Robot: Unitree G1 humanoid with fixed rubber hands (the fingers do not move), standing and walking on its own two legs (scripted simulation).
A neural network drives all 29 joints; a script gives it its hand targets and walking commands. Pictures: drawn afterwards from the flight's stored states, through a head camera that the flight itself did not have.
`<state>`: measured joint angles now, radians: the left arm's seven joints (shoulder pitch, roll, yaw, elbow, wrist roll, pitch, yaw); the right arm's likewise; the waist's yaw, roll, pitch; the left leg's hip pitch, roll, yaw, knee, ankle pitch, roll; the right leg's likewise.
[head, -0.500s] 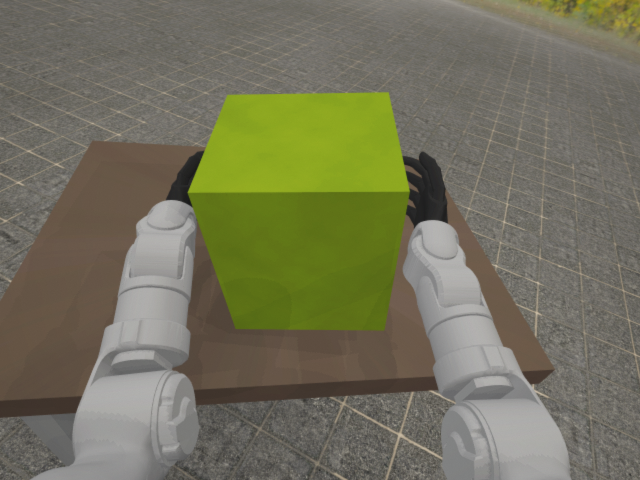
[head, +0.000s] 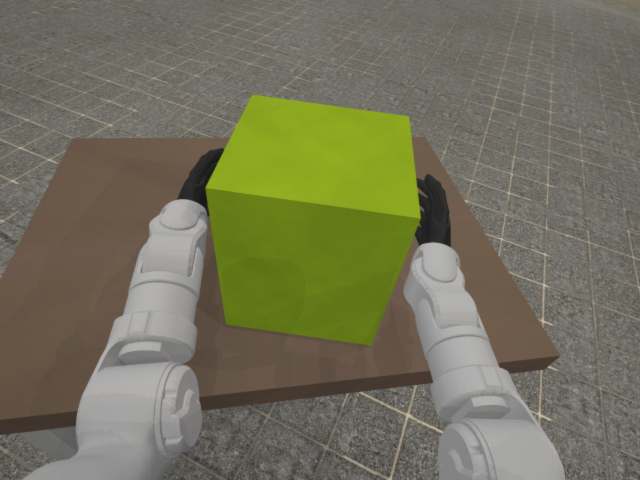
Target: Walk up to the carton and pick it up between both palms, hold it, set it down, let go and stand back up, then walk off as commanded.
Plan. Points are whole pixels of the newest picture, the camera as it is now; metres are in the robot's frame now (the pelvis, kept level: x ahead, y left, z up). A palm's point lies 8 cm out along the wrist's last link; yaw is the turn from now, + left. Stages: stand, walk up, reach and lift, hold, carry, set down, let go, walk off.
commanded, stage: set down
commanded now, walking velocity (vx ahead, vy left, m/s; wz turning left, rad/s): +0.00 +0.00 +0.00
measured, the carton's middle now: (313, 224) +0.44 -0.04 +0.10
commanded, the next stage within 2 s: none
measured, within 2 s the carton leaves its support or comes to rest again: rests again in 0.62 s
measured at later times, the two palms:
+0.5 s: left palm (188, 225) +0.42 +0.13 +0.12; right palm (432, 253) +0.35 -0.17 +0.13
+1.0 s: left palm (192, 218) +0.44 +0.12 +0.12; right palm (429, 250) +0.36 -0.17 +0.12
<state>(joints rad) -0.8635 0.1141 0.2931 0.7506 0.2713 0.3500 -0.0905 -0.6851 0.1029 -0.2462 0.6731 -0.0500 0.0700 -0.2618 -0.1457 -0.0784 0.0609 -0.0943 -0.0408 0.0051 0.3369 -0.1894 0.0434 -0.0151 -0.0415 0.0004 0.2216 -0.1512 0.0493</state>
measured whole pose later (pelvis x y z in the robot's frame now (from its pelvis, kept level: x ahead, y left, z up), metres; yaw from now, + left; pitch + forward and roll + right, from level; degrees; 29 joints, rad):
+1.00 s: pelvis +0.00 +0.00 +0.00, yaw +0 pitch -3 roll -1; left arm -0.83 0.10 0.42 0.82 0.27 0.20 -0.18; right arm -0.63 0.14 -0.27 0.67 -0.12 -0.02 -0.24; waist -0.15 -0.08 0.06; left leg -0.09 -0.04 0.01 0.34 -0.19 0.04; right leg -0.02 -0.04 0.00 0.22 -0.16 0.05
